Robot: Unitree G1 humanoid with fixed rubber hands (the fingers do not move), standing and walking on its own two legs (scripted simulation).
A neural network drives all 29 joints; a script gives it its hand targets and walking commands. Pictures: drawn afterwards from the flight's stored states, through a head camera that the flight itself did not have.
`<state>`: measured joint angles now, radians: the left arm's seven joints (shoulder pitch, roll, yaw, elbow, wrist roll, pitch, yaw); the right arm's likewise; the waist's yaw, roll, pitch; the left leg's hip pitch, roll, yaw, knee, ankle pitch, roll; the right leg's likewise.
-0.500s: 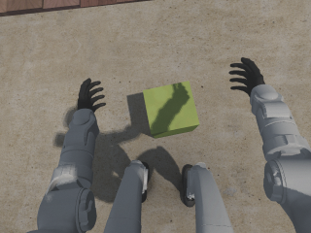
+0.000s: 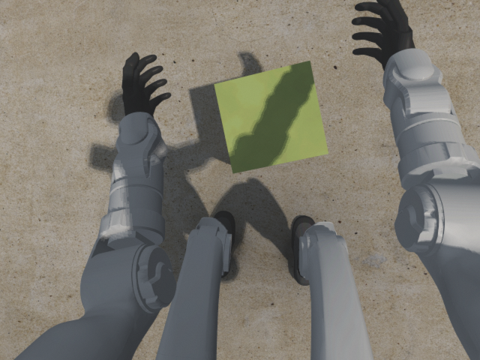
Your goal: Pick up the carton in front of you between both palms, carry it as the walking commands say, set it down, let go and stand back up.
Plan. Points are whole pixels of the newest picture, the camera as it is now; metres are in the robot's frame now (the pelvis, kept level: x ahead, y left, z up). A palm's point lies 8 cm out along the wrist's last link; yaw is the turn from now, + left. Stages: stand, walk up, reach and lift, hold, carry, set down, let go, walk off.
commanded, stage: reach and lift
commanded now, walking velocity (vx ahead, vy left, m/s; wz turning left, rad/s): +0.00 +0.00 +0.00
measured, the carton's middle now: (270, 125) +0.47 -0.01 -0.47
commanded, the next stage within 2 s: none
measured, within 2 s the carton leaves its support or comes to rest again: leaves its support in 1.34 s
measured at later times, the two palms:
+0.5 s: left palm (184, 137) +0.43 +0.19 -0.36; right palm (349, 106) +0.49 -0.18 -0.36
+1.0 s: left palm (190, 126) +0.46 +0.19 -0.40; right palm (335, 109) +0.50 -0.16 -0.42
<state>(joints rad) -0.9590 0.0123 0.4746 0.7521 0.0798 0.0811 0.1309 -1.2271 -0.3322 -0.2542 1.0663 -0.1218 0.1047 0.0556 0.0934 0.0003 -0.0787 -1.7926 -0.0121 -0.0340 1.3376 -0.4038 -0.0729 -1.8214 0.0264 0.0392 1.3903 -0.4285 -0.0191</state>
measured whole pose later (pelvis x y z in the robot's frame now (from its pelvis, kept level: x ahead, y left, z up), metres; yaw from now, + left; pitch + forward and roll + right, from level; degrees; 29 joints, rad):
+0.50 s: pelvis -0.05 +0.01 -0.18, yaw +2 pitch +43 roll +5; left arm -1.17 0.14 0.26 0.90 -0.18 0.07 0.20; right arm -1.42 -0.47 0.00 1.18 0.12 0.07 0.00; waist 0.07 0.03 0.20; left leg -2.26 -0.06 -0.02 1.99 -0.48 -0.08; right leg -2.30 0.03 0.07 2.04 -0.50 0.01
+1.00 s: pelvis -0.04 +0.01 -0.22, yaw +3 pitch +39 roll +5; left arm -1.30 0.21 0.16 1.10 -0.27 -0.03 0.18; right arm -1.41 -0.45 0.11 1.18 0.19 0.00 -0.03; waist 0.06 0.08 0.30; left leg -2.28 -0.08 -0.03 2.15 -0.57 -0.11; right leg -2.31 0.00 0.05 2.22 -0.60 -0.02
